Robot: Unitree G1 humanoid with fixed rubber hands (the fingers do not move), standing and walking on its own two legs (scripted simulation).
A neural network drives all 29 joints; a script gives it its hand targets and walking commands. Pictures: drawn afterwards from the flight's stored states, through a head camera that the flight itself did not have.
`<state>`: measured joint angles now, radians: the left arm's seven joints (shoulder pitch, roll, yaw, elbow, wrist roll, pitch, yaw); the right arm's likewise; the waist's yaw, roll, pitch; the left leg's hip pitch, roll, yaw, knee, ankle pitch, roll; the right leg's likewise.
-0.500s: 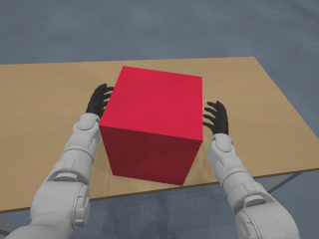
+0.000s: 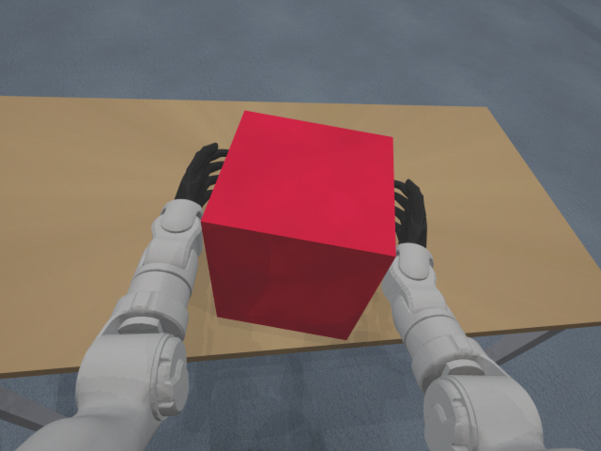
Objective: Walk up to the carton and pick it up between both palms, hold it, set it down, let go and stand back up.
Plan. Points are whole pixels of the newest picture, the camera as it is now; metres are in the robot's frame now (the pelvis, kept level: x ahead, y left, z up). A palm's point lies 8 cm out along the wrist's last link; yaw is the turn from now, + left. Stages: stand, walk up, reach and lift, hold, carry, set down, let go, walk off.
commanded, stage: reach and lift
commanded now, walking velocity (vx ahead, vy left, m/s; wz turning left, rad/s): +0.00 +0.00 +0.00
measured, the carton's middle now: (299, 233) +0.41 +0.00 +0.02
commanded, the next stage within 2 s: none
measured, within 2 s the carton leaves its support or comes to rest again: leaves its support in 1.72 s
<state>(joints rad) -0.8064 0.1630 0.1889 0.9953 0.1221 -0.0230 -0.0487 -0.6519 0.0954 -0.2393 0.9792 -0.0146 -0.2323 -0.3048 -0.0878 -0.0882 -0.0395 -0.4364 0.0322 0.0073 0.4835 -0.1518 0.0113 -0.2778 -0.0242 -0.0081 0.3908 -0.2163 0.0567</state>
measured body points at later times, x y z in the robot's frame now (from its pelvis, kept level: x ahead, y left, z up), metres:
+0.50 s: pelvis +0.03 -0.01 +0.01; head +0.05 +0.04 +0.46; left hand +0.44 +0.15 +0.07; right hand +0.38 -0.15 +0.06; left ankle +0.05 +0.11 -0.74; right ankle -0.02 -0.16 -0.74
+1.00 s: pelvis +0.02 -0.02 +0.01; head +0.05 +0.04 +0.46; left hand +0.44 +0.15 +0.07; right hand +0.38 -0.15 +0.06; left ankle +0.05 +0.11 -0.74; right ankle -0.02 -0.16 -0.74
